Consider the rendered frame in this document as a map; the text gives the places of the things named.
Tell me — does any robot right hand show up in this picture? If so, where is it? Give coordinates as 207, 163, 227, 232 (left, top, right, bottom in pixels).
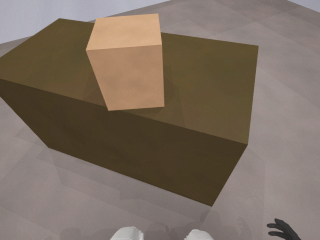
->
267, 218, 301, 240

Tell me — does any pedestal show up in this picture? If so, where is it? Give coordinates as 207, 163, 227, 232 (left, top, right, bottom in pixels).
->
0, 18, 259, 207

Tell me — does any robot thigh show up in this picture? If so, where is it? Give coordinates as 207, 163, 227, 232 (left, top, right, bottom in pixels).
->
110, 227, 144, 240
184, 230, 214, 240

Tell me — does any carton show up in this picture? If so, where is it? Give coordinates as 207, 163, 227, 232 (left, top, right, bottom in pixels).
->
86, 13, 165, 111

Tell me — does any robot right thigh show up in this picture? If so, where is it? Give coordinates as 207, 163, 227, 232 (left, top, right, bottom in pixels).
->
184, 230, 214, 240

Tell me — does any robot left thigh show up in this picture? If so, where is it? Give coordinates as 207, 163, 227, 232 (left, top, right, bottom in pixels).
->
110, 227, 144, 240

